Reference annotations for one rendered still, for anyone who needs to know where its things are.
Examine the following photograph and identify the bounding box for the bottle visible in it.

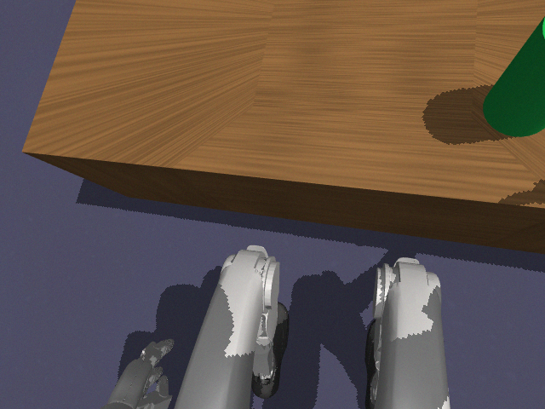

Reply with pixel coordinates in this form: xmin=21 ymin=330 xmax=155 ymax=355
xmin=483 ymin=16 xmax=545 ymax=137

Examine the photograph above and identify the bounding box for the left robot hand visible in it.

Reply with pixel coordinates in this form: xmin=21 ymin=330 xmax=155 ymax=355
xmin=107 ymin=339 xmax=175 ymax=409

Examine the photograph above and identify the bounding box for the left robot foot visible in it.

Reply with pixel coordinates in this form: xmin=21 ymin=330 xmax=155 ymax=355
xmin=251 ymin=302 xmax=290 ymax=399

